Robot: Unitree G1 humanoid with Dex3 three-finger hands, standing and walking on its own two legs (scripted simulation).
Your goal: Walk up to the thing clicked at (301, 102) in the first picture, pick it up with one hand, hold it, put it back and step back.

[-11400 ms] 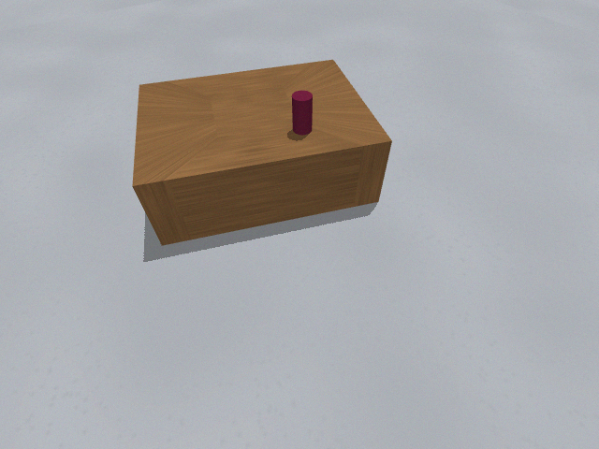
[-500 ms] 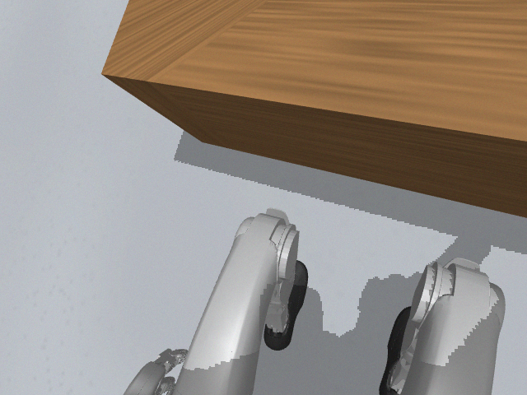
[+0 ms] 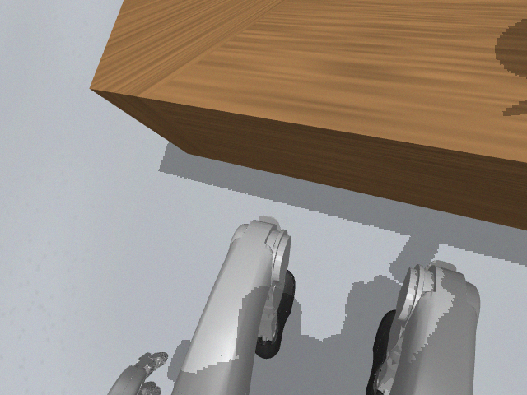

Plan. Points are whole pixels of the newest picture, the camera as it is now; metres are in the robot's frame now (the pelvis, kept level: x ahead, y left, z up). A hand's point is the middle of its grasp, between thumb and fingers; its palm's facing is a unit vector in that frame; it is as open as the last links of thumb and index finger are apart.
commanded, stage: rest palm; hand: right
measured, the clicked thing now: out of the picture +0.62 -0.24 +0.04
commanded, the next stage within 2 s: close in 0.18 s
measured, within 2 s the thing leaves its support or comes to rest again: leaves its support in 1.44 s
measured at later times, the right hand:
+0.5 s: hand out of the picture +0.60 -0.24 +0.03, palm faces +0.19 +0.98 -0.02, open 15.7 cm
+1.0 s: hand out of the picture +0.61 -0.25 +0.03, palm faces +0.20 +0.98 -0.04, open 11.4 cm
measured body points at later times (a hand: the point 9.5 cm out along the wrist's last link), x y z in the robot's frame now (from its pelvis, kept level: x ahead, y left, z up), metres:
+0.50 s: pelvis +0.00 +0.01 +0.00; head +0.25 -0.04 +0.37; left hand +0.04 +0.28 -0.10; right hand +0.58 -0.29 +0.04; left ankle +0.11 +0.14 -0.36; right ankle +0.07 -0.12 -0.36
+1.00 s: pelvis +0.00 +0.00 +0.00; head +0.25 -0.06 +0.37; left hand +0.02 +0.27 -0.10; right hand +0.59 -0.30 +0.04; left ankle +0.11 +0.13 -0.36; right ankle +0.07 -0.12 -0.36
